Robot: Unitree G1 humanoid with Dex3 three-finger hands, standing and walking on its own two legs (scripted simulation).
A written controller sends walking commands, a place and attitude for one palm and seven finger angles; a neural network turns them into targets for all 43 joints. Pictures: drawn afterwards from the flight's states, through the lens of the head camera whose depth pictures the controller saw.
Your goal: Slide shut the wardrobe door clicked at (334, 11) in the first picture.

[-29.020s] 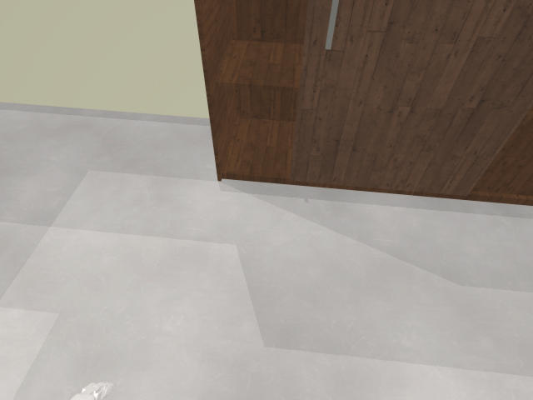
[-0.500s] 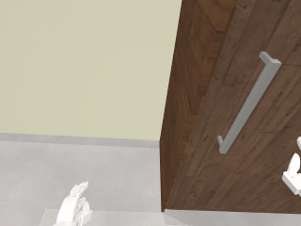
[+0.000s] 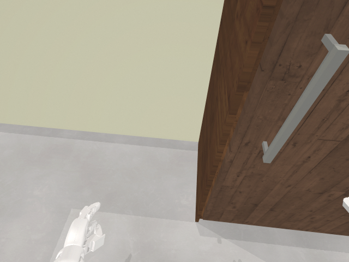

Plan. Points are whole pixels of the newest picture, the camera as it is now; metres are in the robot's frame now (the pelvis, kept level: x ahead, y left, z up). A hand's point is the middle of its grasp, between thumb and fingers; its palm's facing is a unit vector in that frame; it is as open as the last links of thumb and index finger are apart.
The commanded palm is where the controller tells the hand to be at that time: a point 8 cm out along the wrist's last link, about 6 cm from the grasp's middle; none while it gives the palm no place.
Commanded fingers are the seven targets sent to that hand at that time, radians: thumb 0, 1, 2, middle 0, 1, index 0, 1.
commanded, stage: step back with the hand held close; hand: right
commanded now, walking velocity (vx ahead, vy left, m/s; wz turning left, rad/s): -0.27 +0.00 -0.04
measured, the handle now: (291, 112) +0.40 -0.23 +0.15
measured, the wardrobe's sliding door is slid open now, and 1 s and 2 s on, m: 0.01 0.01 0.01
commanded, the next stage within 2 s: stop stepping back and stand still in 1.10 s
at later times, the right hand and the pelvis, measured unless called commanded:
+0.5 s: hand out of the picture +0.14 -0.28 +0.16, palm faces +0.48 +0.76 -0.43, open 7.4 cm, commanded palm +0.06 -0.32 +0.18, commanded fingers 0.00 -0.90 -0.90 0.20 0.30 0.20 0.30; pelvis -0.06 -0.01 -0.01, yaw -3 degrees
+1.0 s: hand out of the picture +0.08 -0.29 +0.18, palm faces +0.49 +0.77 -0.40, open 7.4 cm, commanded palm +0.02 -0.32 +0.18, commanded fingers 0.00 -0.90 -0.90 0.20 0.30 0.20 0.30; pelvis -0.11 -0.02 -0.01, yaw -2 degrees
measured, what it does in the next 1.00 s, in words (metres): walks backwards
